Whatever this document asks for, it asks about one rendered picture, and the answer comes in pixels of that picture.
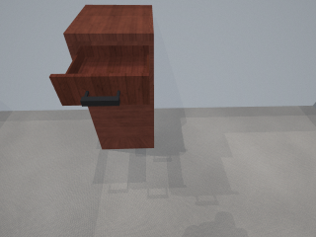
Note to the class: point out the drawer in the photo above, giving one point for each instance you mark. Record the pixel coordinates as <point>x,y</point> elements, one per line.
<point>103,70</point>

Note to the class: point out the cabinet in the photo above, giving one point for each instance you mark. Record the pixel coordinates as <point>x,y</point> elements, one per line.
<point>123,126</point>

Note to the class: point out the handle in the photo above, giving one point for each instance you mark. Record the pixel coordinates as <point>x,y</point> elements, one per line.
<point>100,101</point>

